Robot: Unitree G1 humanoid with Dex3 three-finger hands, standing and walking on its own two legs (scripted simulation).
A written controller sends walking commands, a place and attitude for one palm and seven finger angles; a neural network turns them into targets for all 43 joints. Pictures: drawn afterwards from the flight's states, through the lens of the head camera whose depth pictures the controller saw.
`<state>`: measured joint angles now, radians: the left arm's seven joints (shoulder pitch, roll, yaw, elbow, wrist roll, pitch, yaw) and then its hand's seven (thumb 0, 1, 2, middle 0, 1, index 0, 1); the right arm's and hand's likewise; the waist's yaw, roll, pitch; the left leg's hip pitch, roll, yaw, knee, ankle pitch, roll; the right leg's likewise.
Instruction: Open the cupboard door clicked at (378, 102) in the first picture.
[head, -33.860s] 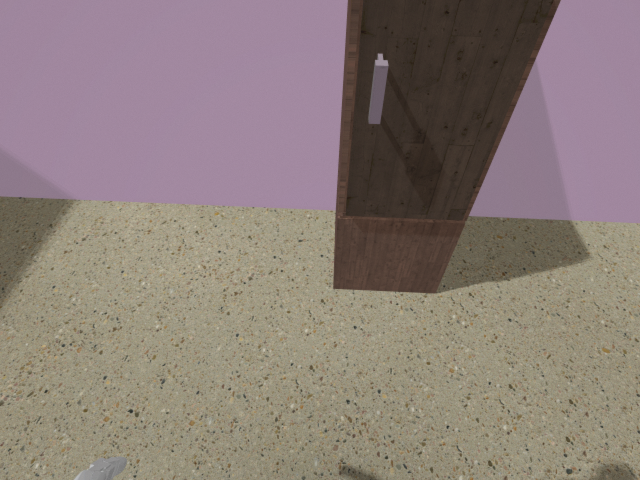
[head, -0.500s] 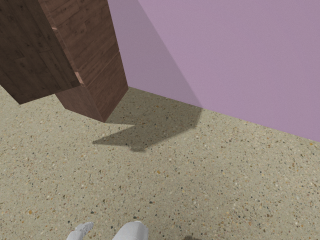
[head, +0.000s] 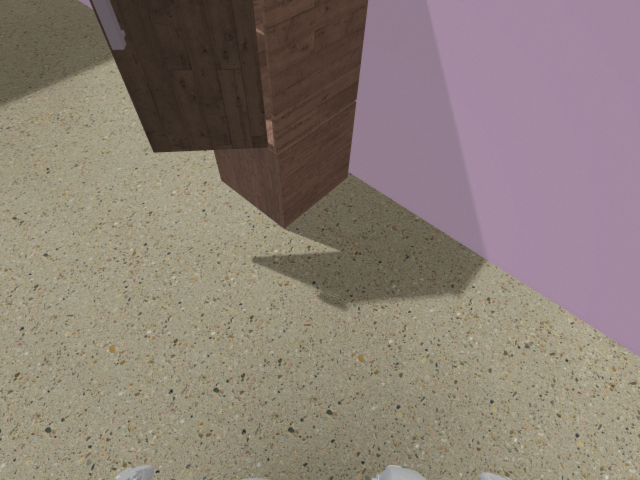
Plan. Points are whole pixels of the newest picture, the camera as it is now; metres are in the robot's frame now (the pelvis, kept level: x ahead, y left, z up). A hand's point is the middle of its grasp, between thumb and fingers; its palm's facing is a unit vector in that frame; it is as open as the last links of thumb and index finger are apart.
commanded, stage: turn to face it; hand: left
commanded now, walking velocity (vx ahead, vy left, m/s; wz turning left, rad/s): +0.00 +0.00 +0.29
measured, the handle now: (109, 12) +0.95 +0.52 +0.07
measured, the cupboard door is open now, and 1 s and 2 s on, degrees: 48 48 48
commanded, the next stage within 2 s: take the last steps up to it in 0.18 s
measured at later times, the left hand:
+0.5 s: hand out of the picture -0.01 +0.20 -0.18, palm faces +0.26 -0.94 -0.20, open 7.3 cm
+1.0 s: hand (187, 396) +0.24 +0.22 -0.16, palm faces +0.24 -0.95 -0.20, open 7.4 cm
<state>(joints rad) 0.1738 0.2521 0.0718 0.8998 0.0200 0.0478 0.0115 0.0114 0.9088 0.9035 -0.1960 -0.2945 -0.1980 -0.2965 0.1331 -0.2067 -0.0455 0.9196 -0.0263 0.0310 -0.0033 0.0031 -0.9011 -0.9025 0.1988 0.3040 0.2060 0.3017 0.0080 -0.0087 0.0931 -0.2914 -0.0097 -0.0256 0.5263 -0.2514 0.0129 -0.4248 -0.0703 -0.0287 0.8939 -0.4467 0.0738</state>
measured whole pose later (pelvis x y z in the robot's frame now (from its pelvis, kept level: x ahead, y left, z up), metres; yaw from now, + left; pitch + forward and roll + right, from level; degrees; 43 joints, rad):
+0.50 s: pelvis +0.02 +0.00 -0.01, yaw +11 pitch +0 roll +0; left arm 0.30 0.21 0.07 1.00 0.02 0.00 0.00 0.01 0.91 0.90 -0.20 -0.30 -0.20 -0.30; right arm 0.17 -0.20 -0.05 1.00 -0.02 0.02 0.01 0.01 -0.90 -0.90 0.20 0.30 0.20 0.30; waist 0.03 -0.05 0.08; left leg -0.25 -0.01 0.08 0.55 -0.30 0.02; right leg -0.23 -0.14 -0.17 0.64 -0.42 0.04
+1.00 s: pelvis +0.16 +0.03 -0.01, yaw +15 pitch -1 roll +1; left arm 0.11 0.14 0.05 0.95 0.03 -0.06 -0.01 0.01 0.91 0.90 -0.20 -0.29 -0.20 -0.30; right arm 0.42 -0.14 -0.03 1.16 -0.01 -0.01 -0.01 0.01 -0.90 -0.90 0.20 0.30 0.20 0.30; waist -0.04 0.03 0.09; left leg -0.20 -0.04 0.02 0.93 -0.49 0.03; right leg -0.33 -0.06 -0.14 0.63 -0.27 -0.05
